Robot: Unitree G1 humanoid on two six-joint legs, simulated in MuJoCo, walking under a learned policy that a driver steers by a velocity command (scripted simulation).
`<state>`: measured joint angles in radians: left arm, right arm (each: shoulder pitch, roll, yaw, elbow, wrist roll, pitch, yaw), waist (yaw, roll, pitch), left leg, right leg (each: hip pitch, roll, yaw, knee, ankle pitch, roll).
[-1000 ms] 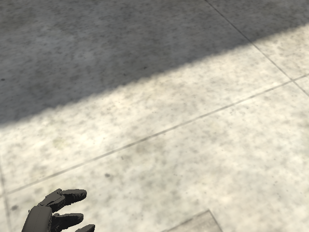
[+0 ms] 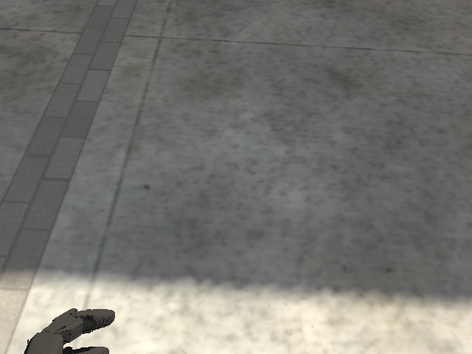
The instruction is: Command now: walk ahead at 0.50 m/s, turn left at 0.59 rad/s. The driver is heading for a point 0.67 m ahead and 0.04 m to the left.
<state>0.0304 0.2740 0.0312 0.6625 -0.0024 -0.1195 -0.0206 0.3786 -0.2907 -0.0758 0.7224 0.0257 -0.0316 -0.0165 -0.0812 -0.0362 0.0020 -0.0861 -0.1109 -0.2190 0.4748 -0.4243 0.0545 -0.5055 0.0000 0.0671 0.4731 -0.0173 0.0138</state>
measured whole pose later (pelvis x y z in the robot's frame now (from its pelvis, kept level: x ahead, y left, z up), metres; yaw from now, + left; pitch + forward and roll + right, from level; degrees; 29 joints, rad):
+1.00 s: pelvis +0.52 +0.11 +0.00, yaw +13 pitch +2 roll +2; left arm 0.10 0.25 0.03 0.77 0.00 -0.07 -0.05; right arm 0.32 -0.26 -0.06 0.80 0.01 -0.06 -0.01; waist -0.05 -0.05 0.03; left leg 0.05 -0.04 0.14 0.28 -0.36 0.02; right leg -0.60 -0.05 0.01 0.57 0.05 -0.02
